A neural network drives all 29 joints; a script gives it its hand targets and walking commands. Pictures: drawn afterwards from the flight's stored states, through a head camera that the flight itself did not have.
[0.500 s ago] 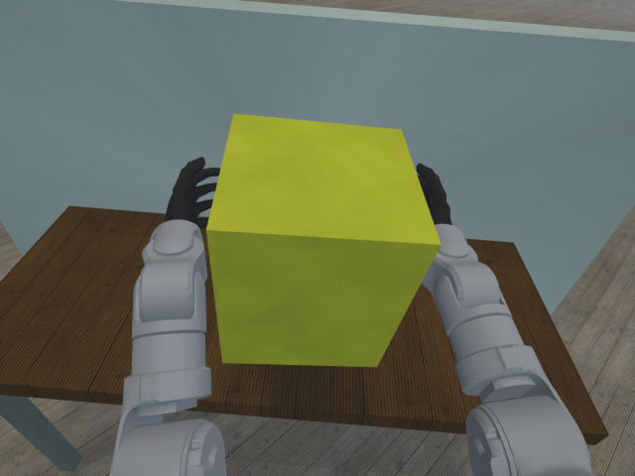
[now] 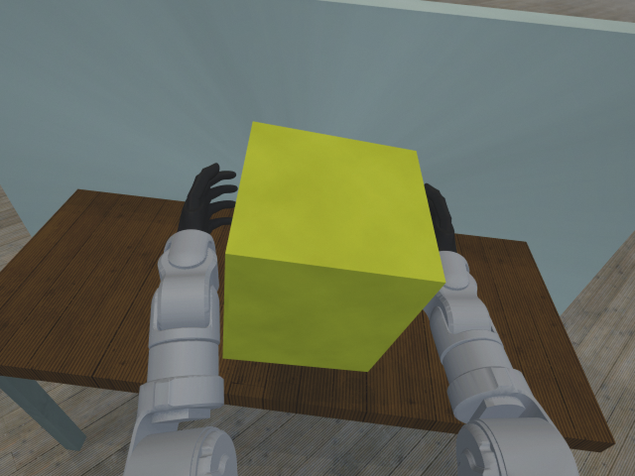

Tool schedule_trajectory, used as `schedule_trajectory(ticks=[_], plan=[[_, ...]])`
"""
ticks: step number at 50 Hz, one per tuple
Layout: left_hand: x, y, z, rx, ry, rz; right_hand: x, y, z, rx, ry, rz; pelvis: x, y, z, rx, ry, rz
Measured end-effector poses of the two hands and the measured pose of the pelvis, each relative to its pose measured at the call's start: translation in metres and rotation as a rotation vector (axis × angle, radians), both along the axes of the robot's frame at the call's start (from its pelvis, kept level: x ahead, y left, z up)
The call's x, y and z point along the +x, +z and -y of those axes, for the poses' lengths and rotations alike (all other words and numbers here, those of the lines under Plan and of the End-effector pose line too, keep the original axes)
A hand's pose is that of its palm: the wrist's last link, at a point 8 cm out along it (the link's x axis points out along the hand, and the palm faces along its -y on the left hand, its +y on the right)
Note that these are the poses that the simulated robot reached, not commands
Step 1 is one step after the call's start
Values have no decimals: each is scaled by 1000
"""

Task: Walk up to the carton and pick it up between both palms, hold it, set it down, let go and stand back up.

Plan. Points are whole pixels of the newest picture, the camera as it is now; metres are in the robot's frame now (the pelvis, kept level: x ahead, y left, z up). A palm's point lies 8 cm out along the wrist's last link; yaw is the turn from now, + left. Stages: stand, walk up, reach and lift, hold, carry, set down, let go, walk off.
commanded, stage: set down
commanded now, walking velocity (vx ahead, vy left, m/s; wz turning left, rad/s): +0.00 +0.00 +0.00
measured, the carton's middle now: (315, 258) +0.37 +0.01 +0.11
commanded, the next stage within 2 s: none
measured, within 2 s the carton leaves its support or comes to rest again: neither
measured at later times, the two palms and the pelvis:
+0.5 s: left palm (213, 246) +0.37 +0.15 +0.12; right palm (436, 250) +0.39 -0.15 +0.11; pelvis +0.01 -0.01 +0.00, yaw +0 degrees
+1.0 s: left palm (227, 260) +0.38 +0.13 +0.09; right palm (437, 255) +0.40 -0.17 +0.09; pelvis +0.01 -0.02 +0.00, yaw -1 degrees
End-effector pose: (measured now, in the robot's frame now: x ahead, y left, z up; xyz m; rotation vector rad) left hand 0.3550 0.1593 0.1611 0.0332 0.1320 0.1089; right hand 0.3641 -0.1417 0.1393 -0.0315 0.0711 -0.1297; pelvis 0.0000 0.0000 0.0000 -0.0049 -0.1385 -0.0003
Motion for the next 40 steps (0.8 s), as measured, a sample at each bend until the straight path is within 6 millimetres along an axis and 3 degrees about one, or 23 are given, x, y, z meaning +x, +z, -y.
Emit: schedule_trajectory(ticks=[7, 18, 40], plan=[[4, -21, 4, 7, 11, -8, 7, -16, 4, -18, 10, 0, 4, 0, 5, -4, 11, -37], [12, -29, 13, 4, 24, -16, 18, -18, 13, -38, 21, -5, 10, 1, 12, -2, 9, -66], [17, -61, 19, -10, 46, -81, 27, -43, 19, -42, 45, -60, 7, 1, 18, 3, -2, -115]])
